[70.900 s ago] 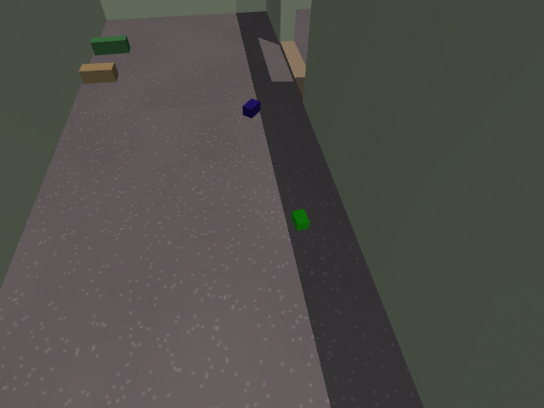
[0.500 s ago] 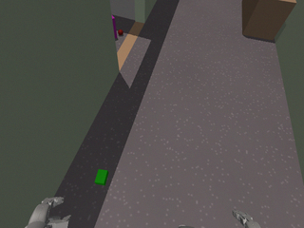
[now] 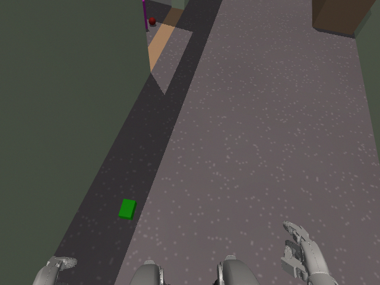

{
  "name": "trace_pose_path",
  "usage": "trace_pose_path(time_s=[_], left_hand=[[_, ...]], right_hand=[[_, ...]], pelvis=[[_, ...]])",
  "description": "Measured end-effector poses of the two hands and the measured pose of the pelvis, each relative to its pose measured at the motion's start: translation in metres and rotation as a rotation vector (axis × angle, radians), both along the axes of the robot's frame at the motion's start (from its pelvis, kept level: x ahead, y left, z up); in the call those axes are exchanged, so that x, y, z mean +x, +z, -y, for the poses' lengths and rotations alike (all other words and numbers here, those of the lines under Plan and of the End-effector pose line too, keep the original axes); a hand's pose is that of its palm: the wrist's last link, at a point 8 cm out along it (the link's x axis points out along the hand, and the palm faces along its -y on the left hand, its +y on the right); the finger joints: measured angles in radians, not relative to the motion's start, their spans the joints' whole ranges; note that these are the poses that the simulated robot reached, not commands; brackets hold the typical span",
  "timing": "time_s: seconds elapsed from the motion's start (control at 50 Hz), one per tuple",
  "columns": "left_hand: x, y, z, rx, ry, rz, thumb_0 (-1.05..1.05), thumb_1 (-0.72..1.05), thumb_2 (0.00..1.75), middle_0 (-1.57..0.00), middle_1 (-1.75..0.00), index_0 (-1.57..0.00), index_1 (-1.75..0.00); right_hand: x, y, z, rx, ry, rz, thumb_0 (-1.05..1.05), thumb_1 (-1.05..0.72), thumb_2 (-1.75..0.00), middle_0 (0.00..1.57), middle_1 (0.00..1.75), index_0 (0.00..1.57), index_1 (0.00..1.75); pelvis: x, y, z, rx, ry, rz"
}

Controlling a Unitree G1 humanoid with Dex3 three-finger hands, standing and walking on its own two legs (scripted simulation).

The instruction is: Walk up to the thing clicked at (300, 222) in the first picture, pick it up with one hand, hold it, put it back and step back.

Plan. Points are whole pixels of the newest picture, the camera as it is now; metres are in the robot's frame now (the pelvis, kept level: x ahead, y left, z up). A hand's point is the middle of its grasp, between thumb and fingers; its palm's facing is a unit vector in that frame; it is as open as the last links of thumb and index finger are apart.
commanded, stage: rise first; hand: left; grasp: from above
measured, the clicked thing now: (127, 209) +0.46 +0.26 -0.67
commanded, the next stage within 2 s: none
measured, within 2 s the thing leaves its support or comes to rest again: neither
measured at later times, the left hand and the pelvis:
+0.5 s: hand (90, 255) +0.23 +0.29 -0.31, palm faces -0.43 -0.59 -0.68, open 13.9 cm; pelvis -0.05 -0.01 -0.17, yaw +0 degrees
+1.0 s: hand (100, 230) +0.32 +0.31 -0.45, palm faces -0.53 -0.21 -0.82, open 13.8 cm; pelvis -0.10 +0.00 -0.32, yaw -4 degrees
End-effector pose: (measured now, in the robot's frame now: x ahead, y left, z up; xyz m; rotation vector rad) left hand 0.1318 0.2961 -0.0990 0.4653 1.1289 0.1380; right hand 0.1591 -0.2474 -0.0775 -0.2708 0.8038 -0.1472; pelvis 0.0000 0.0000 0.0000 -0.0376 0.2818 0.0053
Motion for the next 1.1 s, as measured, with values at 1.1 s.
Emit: trace_pose_path(time_s=[1.1], left_hand=[[0.211,-0.310,-0.026,0.483,-1.018,0.291,0.00,-0.41,0.95,-0.05,-1.00,-0.07,-0.97]], right_hand=[[-0.197,-0.338,0.034,-0.113,-0.042,-0.591,0.01,-0.83,-0.88,0.20,0.30,0.21,0.30]], pelvis=[[-0.096,-0.327,-0.007,-0.089,-0.028,-0.274]])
